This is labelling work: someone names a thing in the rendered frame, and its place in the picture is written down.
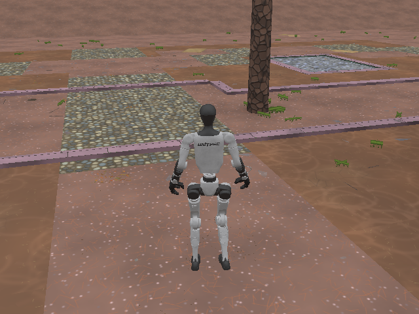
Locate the right robot upper arm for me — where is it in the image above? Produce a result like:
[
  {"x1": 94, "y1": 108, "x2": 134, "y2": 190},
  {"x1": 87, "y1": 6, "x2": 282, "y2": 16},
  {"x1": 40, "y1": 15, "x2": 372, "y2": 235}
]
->
[{"x1": 222, "y1": 132, "x2": 242, "y2": 167}]

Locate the right robot forearm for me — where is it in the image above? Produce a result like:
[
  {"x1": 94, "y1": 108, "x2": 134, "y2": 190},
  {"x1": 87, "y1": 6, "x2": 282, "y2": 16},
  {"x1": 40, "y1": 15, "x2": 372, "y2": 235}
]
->
[{"x1": 235, "y1": 158, "x2": 248, "y2": 180}]

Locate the left robot forearm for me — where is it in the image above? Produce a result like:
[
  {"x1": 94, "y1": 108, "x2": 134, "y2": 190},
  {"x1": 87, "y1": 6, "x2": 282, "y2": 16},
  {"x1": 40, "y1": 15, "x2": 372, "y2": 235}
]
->
[{"x1": 171, "y1": 159, "x2": 183, "y2": 184}]

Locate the humanoid robot torso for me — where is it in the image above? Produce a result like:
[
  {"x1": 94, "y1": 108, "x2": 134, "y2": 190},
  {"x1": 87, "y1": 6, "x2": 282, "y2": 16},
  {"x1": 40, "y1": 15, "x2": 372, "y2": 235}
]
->
[{"x1": 193, "y1": 131, "x2": 224, "y2": 196}]

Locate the left robot upper arm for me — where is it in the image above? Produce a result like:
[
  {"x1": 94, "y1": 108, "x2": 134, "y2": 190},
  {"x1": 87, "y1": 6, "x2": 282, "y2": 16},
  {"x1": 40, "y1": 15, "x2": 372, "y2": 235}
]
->
[{"x1": 177, "y1": 133, "x2": 195, "y2": 169}]

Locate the left robot hand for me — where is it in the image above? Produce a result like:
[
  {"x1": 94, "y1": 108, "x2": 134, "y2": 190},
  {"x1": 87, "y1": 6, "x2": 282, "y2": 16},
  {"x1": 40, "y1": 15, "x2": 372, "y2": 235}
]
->
[{"x1": 169, "y1": 180, "x2": 184, "y2": 195}]

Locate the right robot hand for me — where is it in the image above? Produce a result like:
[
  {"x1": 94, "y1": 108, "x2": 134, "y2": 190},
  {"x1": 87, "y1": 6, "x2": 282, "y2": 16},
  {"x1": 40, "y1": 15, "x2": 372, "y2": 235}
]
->
[{"x1": 234, "y1": 177, "x2": 250, "y2": 189}]

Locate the right robot shin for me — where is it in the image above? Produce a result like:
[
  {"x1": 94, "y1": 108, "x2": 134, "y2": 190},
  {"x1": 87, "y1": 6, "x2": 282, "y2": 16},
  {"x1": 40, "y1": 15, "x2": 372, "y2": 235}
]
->
[{"x1": 217, "y1": 215, "x2": 228, "y2": 262}]

